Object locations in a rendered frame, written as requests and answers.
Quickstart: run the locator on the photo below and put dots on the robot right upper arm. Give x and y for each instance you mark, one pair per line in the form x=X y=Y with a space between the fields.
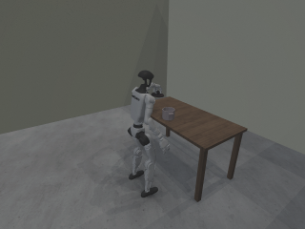
x=149 y=100

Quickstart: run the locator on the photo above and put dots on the right robot hand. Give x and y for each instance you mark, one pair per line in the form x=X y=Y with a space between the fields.
x=164 y=143

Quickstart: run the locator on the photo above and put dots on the lid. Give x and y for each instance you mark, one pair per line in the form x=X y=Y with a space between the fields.
x=157 y=95

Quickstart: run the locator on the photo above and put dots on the table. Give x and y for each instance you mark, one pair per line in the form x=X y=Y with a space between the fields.
x=202 y=129

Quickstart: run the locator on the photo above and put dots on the pot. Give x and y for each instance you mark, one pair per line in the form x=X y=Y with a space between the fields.
x=168 y=113

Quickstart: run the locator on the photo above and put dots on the robot right shin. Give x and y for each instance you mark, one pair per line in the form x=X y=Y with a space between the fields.
x=148 y=176

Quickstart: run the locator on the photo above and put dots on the left robot hand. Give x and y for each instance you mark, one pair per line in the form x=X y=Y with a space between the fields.
x=156 y=88

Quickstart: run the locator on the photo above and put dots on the left robot forearm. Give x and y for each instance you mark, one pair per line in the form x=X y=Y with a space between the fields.
x=152 y=86

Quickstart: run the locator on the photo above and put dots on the right robot forearm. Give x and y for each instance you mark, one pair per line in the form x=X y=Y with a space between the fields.
x=155 y=130

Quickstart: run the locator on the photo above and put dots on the robot right thigh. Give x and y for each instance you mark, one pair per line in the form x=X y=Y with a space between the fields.
x=147 y=141

